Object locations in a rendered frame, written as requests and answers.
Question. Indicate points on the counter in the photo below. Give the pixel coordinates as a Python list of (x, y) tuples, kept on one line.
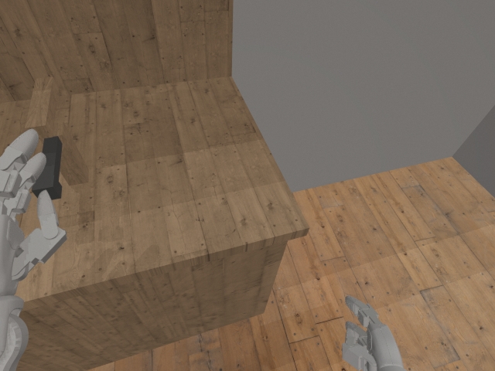
[(176, 212)]

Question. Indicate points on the robot left forearm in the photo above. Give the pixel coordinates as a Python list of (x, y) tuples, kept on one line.
[(14, 334)]

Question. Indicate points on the right robot hand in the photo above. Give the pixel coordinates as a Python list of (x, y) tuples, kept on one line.
[(373, 349)]

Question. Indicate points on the left robot hand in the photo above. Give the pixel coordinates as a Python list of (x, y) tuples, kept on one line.
[(18, 174)]

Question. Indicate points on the tap lever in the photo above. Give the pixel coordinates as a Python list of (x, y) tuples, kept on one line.
[(49, 178)]

